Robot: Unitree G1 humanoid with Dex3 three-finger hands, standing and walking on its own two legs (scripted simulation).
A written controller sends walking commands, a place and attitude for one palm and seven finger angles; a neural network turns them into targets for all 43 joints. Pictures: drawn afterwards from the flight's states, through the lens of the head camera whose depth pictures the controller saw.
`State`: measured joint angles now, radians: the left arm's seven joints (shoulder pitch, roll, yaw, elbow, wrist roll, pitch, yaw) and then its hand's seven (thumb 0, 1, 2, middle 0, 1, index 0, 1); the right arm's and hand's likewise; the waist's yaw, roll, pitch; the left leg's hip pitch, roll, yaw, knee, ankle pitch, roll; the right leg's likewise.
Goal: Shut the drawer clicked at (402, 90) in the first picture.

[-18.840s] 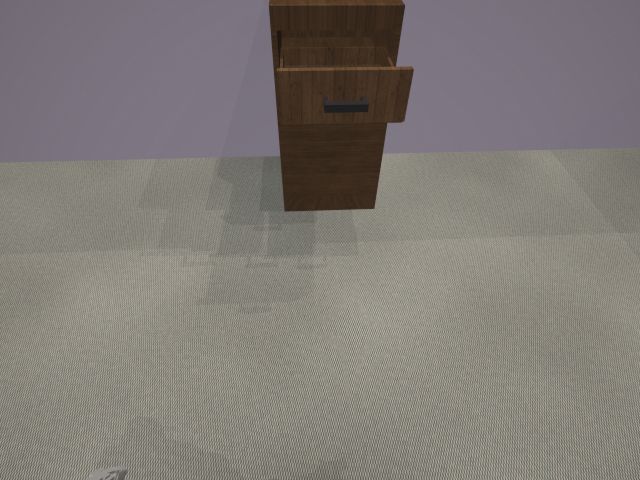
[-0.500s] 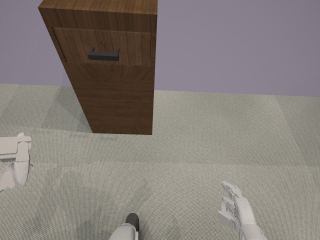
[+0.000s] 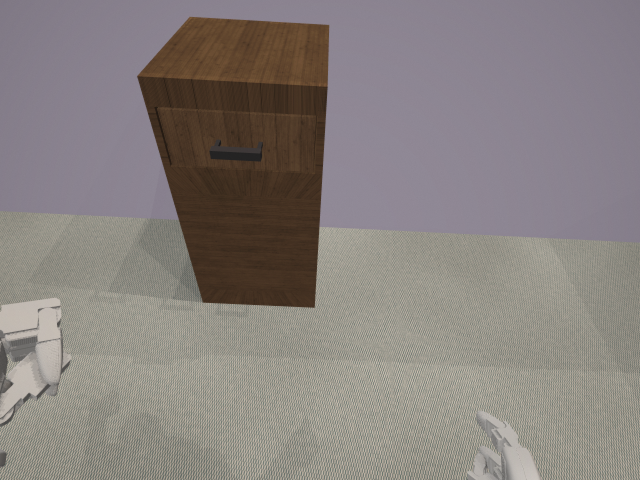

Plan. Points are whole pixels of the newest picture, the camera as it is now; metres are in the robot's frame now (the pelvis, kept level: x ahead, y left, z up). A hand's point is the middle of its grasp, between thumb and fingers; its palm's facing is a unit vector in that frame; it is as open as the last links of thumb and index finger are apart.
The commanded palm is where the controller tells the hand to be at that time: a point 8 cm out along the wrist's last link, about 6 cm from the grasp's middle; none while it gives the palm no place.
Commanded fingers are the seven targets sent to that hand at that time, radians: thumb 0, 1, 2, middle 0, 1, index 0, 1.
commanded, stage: stop stepping back and stand still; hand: left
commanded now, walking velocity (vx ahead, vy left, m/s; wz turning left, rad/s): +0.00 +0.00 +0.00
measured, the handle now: (237, 149) +0.87 +0.24 -0.06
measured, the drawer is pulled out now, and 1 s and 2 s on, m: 0.00 0.00 0.00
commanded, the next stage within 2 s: let the arm hang, fingers relaxed in 0.38 s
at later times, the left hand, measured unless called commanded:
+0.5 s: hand (57, 362) +0.19 +0.25 +0.14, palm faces +0.36 -0.83 -0.43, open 3.2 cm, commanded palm none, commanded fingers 0.00 0.90 0.90 -1.32 -1.51 -1.32 -1.51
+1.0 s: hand out of the picture -0.08 +0.20 -0.17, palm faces +0.07 -0.97 -0.24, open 4.7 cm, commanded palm none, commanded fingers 0.00 0.90 0.90 -0.32 -0.43 -0.32 -0.43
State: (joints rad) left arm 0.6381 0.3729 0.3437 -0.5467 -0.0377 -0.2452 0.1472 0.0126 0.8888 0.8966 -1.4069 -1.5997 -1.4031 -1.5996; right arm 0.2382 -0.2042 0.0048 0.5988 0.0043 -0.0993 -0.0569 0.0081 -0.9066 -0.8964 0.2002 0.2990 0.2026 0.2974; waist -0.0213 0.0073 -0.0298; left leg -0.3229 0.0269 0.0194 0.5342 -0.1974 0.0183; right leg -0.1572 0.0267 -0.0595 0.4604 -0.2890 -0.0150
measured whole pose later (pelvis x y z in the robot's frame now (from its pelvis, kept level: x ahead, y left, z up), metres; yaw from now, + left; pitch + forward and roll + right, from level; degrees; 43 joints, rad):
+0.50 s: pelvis +0.00 +0.01 +0.00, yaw +2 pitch +0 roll -1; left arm 0.59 0.37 0.31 -0.48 -0.02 -0.22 0.13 0.01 0.89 0.90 -1.41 -1.60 -1.40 -1.60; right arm 0.20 -0.21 0.01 0.64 0.00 -0.12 -0.05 0.01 -0.90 -0.90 0.20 0.30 0.21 0.30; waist 0.01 0.00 0.01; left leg -0.31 -0.01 0.01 0.46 -0.16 0.03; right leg -0.15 0.02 -0.02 0.42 -0.27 -0.01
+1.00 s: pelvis +0.00 +0.00 +0.00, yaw +3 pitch -1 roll -1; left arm 0.38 0.22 0.01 1.13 0.01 0.03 0.03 0.01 0.91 0.90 -0.68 -0.85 -0.67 -0.85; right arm 0.30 -0.16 0.01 1.10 -0.01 0.03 -0.02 0.00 -0.91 -0.90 0.20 0.30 0.20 0.30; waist 0.01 0.00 0.08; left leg -0.28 -0.02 -0.02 0.46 -0.15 0.03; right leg -0.12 0.01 -0.05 0.43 -0.29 -0.02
